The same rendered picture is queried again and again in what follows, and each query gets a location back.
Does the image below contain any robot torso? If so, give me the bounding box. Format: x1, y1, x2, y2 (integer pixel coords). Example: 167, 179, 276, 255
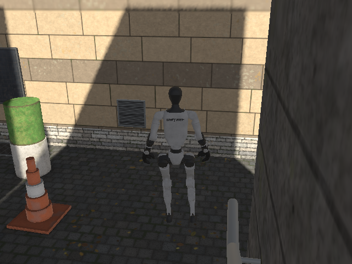
163, 108, 189, 165

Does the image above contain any right robot upper arm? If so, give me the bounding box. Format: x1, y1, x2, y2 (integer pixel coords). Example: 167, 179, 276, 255
187, 111, 203, 141

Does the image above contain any left robot thigh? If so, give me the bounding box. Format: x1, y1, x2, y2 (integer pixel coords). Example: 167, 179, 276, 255
157, 153, 172, 189

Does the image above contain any robot right hand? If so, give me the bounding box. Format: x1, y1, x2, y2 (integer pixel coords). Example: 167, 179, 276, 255
197, 151, 210, 162

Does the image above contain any robot left hand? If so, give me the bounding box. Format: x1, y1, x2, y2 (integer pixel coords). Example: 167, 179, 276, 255
142, 152, 155, 164

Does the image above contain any robot right forearm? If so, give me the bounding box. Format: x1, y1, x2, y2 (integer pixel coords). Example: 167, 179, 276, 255
198, 132, 209, 153

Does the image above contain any left robot upper arm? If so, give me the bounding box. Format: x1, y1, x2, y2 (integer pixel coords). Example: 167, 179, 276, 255
149, 111, 164, 141

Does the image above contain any robot left forearm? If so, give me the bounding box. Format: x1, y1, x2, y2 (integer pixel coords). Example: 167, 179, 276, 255
144, 133, 154, 155

